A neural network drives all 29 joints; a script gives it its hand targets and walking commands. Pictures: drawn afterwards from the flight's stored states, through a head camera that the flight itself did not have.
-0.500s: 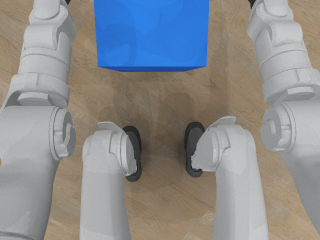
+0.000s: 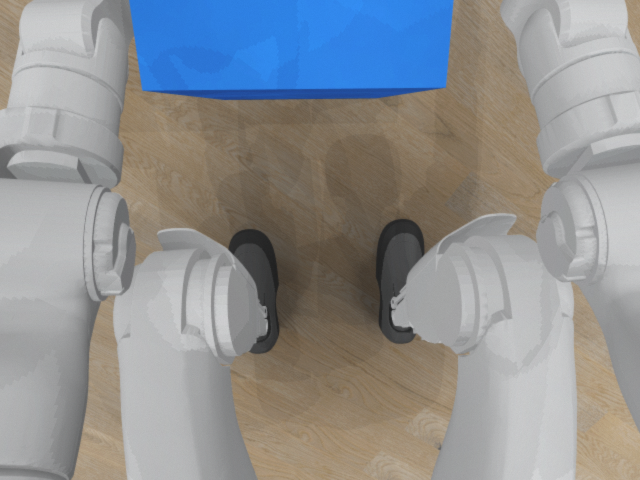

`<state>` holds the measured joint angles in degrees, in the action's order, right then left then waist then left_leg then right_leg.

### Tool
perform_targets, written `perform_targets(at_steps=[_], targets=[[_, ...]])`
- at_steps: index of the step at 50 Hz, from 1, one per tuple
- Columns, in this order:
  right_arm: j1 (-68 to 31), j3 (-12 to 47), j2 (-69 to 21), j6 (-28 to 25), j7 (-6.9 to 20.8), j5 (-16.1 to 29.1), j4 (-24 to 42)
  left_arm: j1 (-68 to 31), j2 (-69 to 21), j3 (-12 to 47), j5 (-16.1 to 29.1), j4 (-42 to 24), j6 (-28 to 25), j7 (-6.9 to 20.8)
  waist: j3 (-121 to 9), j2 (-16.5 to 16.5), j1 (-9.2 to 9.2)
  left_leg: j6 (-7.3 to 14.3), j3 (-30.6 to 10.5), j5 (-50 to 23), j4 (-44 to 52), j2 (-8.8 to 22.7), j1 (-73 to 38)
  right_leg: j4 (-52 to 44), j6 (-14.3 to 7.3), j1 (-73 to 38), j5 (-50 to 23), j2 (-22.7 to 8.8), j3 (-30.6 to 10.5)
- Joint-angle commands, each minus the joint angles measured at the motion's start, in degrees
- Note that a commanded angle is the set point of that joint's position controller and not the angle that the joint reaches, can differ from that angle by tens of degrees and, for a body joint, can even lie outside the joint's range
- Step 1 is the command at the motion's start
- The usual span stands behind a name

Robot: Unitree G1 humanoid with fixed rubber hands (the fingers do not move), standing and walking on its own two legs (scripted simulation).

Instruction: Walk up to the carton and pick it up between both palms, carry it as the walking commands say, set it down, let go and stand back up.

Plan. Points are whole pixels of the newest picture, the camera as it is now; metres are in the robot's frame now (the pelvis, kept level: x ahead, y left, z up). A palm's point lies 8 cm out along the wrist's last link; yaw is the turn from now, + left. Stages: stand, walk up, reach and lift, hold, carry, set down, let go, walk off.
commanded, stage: reach and lift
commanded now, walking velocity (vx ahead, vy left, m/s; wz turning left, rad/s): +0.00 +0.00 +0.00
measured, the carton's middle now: out of the picture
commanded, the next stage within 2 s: none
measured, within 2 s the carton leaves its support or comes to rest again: leaves its support in 1.42 s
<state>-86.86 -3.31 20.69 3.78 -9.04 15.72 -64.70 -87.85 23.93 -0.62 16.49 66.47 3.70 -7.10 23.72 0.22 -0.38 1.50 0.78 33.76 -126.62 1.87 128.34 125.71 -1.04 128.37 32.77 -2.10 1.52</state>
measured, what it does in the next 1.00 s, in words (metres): stands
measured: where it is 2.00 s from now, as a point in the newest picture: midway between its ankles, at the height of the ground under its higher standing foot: (331, 305)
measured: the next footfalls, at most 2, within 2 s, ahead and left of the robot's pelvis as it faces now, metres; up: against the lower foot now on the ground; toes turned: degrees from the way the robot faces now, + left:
none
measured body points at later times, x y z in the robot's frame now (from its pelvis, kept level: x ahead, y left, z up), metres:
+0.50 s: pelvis -0.01 +0.00 +0.01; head +0.37 +0.01 +0.25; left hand +0.57 +0.18 -0.16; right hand +0.57 -0.15 -0.16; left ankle +0.11 +0.11 -0.34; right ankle +0.11 -0.12 -0.34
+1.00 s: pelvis +0.00 -0.01 +0.00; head +0.37 +0.02 +0.24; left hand +0.57 +0.18 -0.17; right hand +0.57 -0.13 -0.17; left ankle +0.11 +0.11 -0.34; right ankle +0.11 -0.12 -0.34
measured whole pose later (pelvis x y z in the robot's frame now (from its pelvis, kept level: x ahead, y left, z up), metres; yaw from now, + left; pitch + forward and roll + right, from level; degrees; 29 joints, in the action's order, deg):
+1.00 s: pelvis +0.00 -0.01 +0.00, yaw +3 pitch +36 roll -2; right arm -85.8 -20.2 13.2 10.3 -3.5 -0.4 -57.5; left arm -90.5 19.7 -8.8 5.0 65.3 9.9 -3.6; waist 22.6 -0.6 -1.2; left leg 0.0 -0.8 31.4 -125.7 -2.3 130.1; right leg 126.0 1.4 127.9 33.9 0.8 -0.1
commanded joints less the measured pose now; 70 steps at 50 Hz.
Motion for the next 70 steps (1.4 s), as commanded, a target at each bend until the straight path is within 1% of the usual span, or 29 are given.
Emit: perform_targets(at_steps=[1,9,18,20,27,32,34,35,37,39,40,41,44,47,50,51,56,59,61,65,70], targets=[[-15.56,-0.60,6.50,-1.04,0.04,-0.20,4.93,-15.97,7.05,-1.23,-0.21,-4.71,-1.09,0.13,-76.44,-0.99,0.10,-2.02,-0.35,-20.54,10.12,-3.58,-35.24,-7.98,2.03,-38.79,-21.77,4.30,-0.25],[-15.13,-1.44,5.35,-1.23,0.71,-1.58,2.08,-15.70,5.73,-2.07,-1.46,-1.35,-1.40,0.91,-70.19,-0.85,0.17,-1.86,-0.97,-18.87,11.09,-3.61,-31.75,-9.05,2.33,-34.96,-19.82,4.38,-0.59],[-18.07,-0.78,3.97,-1.36,0.64,-1.61,2.07,-19.02,3.98,-0.54,-0.95,-1.51,-1.47,0.66,-71.79,-1.43,-0.21,-1.77,-1.35,-18.47,11.79,-4.15,-34.41,-9.60,2.30,-35.31,-18.51,4.78,-0.18],[-18.65,-0.54,3.37,-1.45,0.52,-1.75,2.12,-19.74,2.85,0.23,-0.64,-1.75,-1.42,0.62,-72.17,-1.58,-0.73,-1.81,-1.39,-18.48,11.87,-4.38,-35.10,-9.74,2.24,-35.58,-18.44,4.96,-0.03],[-19.09,-1.76,1.64,-2.02,0.19,-3.68,1.91,-21.33,-1.19,2.55,0.33,-2.58,-1.30,0.59,-72.13,-3.06,-3.63,-2.21,-1.84,-19.31,12.08,-5.32,-37.31,-10.11,1.82,-35.21,-18.75,5.40,0.52],[-19.53,-2.37,-1.44,-2.34,0.64,-5.26,2.28,-22.60,-6.05,4.24,0.37,-3.45,-1.17,1.04,-71.06,-4.27,-5.33,-2.45,-2.24,-19.98,12.34,-6.14,-38.74,-10.46,1.54,-34.38,-18.71,5.77,0.87],[-21.31,-1.42,-6.58,-2.28,1.85,-5.26,3.02,-24.36,-11.20,5.61,0.36,-3.89,-1.01,2.01,-70.87,-4.44,-5.60,-2.32,-2.53,-20.52,12.36,-6.49,-39.82,-10.51,1.48,-33.58,-18.65,6.09,1.19],[-23.34,-1.19,-9.47,-2.06,2.62,-5.18,3.23,-26.21,-13.84,5.90,0.01,-3.91,-0.85,2.68,-70.17,-4.57,-5.48,-2.13,-2.49,-17.94,13.03,-6.46,-38.54,-10.56,1.40,-33.86,-16.95,6.00,1.36],[-24.44,-0.75,-18.33,-1.47,5.11,-6.33,3.76,-27.97,-22.87,6.93,-1.00,-3.70,-0.14,4.90,-68.76,-4.62,-5.76,-2.10,-2.70,-19.46,12.46,-6.94,-39.70,-10.47,1.42,-31.92,-17.53,6.51,1.66],[-26.36,0.29,-31.38,-0.55,8.92,-7.85,5.31,-29.78,-36.32,7.79,-2.47,-5.24,0.72,8.44,-67.54,-5.29,-6.20,-2.13,-2.39,-21.17,11.59,-7.75,-39.90,-10.31,1.31,-29.95,-18.62,7.27,1.82],[-29.51,0.65,-38.31,0.41,10.99,-8.40,6.50,-32.59,-42.52,7.88,-3.44,-6.11,1.35,10.51,-66.78,-5.36,-6.22,-1.81,-2.07,-17.85,11.97,-7.91,-37.69,-10.12,1.18,-30.12,-16.55,7.32,1.93],[-30.37,0.19,-43.66,1.72,12.94,-9.87,7.53,-33.22,-47.32,7.19,-5.02,-5.88,2.35,12.37,-65.21,-5.19,-5.96,-1.67,-1.84,-17.69,11.58,-8.13,-37.42,-9.81,1.22,-28.53,-15.80,7.47,2.16],[-28.89,-0.84,-51.91,4.63,17.09,-12.60,10.22,-29.71,-55.99,5.10,-7.94,-6.80,4.79,15.80,-63.05,-4.44,-5.82,-1.53,-0.59,-18.21,10.37,-8.77,-35.71,-9.55,1.37,-25.88,-15.25,8.14,2.78],[-28.27,-1.35,-55.59,6.70,19.35,-13.53,12.48,-28.92,-59.26,3.83,-9.24,-8.38,6.44,17.81,-62.45,-4.11,-5.58,-1.22,0.41,-15.62,9.88,-8.76,-32.86,-9.40,1.24,-25.69,-13.37,8.37,2.77],[-26.88,-0.85,-57.08,8.33,20.34,-13.83,13.59,-28.72,-60.51,4.05,-9.24,-10.16,7.70,19.12,-62.52,-3.62,-5.48,-1.17,1.20,-13.31,9.51,-8.67,-30.10,-9.31,1.21,-27.00,-12.26,8.36,2.56],[-26.45,-0.77,-57.64,8.67,20.52,-13.59,13.59,-29.08,-60.71,4.23,-9.07,-10.99,8.00,19.46,-62.60,-3.48,-5.05,-1.16,1.43,-12.79,9.56,-8.64,-29.21,-9.32,1.21,-27.52,-12.05,8.40,2.45],[-26.22,0.33,-60.04,9.49,20.93,-12.34,14.59,-28.61,-62.22,4.74,-8.60,-12.48,8.85,20.52,-64.27,-2.65,-4.36,-1.10,1.72,-13.91,9.09,-8.48,-28.91,-8.88,1.35,-27.99,-13.27,8.47,2.65],[-26.45,1.28,-61.19,9.82,21.08,-11.58,15.59,-28.46,-63.41,5.42,-8.54,-13.39,9.32,20.77,-66.45,-2.78,-4.18,-1.09,1.78,-14.89,8.99,-8.42,-29.94,-8.79,1.36,-28.03,-14.22,8.49,2.87],[-27.11,2.09,-62.03,9.97,21.11,-10.92,16.92,-28.78,-64.48,6.15,-8.32,-14.80,9.61,20.77,-69.87,-3.06,-4.13,-1.10,1.80,-16.36,8.91,-8.46,-31.72,-8.70,1.33,-28.60,-15.51,8.58,3.09],[-29.03,4.77,-64.33,10.29,21.03,-8.70,21.18,-30.14,-66.78,8.51,-7.29,-19.86,10.09,20.13,-80.96,-3.63,-3.95,-1.19,1.84,-21.84,8.71,-8.70,-37.84,-8.42,1.50,-31.09,-20.32,8.93,3.52],[-31.93,8.00,-66.29,10.58,20.61,-6.69,26.79,-31.04,-67.86,10.17,-7.32,-25.46,10.28,18.40,-91.91,-4.06,-2.00,-1.22,2.01,-28.35,9.12,-9.16,-43.81,-8.70,1.95,-33.10,-25.16,9.54,3.43]])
